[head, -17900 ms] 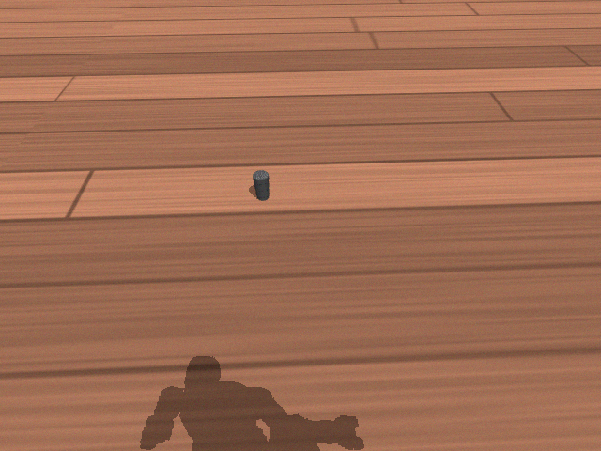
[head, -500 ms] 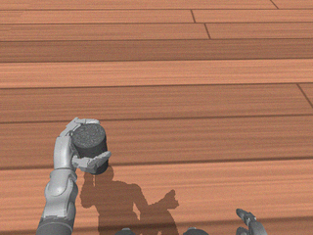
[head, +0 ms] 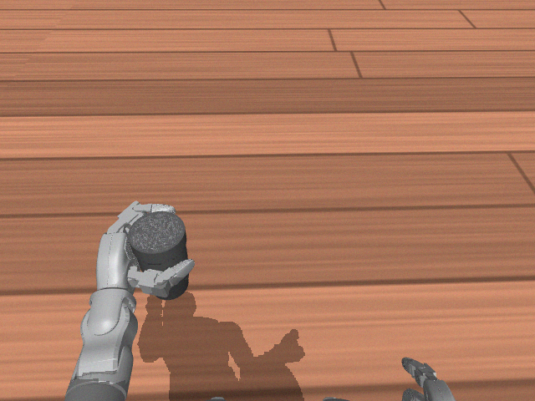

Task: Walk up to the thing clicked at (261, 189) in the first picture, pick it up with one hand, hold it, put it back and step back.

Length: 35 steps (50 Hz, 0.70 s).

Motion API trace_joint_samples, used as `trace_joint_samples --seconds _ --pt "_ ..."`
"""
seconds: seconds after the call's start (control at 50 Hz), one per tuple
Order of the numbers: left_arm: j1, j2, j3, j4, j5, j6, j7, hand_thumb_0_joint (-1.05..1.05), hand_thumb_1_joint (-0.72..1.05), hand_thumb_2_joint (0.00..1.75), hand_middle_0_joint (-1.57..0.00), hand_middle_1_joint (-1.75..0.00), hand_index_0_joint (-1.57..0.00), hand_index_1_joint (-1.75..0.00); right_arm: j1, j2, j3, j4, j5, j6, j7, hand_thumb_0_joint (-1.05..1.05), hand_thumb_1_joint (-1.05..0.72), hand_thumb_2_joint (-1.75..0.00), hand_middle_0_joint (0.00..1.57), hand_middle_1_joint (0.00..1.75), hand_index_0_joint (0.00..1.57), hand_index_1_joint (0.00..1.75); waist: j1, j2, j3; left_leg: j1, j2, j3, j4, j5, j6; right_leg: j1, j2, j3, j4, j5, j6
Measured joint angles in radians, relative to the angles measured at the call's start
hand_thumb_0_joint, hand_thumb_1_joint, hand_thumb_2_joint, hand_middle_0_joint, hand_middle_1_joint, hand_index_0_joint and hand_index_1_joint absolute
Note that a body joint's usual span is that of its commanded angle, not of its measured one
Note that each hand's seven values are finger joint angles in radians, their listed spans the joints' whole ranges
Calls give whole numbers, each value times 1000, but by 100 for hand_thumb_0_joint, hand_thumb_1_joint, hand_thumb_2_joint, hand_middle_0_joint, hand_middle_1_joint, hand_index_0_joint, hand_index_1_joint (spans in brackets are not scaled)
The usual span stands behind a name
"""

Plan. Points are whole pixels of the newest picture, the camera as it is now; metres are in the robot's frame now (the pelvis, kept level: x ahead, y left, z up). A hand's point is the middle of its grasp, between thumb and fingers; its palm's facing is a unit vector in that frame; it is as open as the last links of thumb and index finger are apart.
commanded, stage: hold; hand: left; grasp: from the side
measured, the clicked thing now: (164, 260) +0.32 +0.17 +0.02
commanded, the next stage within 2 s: crouch in 1.94 s
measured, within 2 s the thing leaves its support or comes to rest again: neither
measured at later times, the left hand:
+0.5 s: hand (162, 258) +0.31 +0.17 +0.05, palm faces +0.08 -1.00 -0.02, open 10.3 cm
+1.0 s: hand (161, 257) +0.31 +0.17 +0.06, palm faces +0.09 -1.00 -0.01, open 10.3 cm
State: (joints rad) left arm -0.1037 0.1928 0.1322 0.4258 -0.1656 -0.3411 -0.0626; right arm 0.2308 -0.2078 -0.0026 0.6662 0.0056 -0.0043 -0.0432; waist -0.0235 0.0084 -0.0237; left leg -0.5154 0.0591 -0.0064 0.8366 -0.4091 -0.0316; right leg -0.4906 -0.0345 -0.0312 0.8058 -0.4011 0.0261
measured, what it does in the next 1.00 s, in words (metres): stands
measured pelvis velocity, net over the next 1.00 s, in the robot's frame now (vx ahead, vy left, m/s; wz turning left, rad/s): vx -0.01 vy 0.00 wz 0.00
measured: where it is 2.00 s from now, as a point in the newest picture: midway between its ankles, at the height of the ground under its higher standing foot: outside the picture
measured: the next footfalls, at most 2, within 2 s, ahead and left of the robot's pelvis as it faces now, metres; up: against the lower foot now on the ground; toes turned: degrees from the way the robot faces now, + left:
none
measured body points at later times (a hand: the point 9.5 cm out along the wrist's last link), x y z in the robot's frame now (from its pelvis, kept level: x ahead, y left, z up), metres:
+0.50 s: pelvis -0.01 +0.00 +0.00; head +0.02 +0.00 +0.45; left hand +0.30 +0.22 +0.05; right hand +0.12 -0.25 -0.11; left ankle +0.01 +0.14 -0.70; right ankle +0.01 -0.14 -0.70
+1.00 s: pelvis -0.01 +0.00 +0.00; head +0.02 +0.00 +0.45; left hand +0.30 +0.22 +0.06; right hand +0.11 -0.25 -0.11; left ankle +0.01 +0.14 -0.70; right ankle +0.01 -0.14 -0.70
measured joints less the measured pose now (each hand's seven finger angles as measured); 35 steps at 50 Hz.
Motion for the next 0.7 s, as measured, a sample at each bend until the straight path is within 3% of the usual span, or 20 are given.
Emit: trace_joint_samples --seconds 0.7 --pt "-15 0 5 40 -3 -34 -7 4 -31 102 -78 -98 -65 -97 -1 -4 -3 17 -2 -12 12 1 -91 -90 20 30 20 30 0 -1 10 18 0 -1 -24 28 -4 13 1 -1 -13 21 -6"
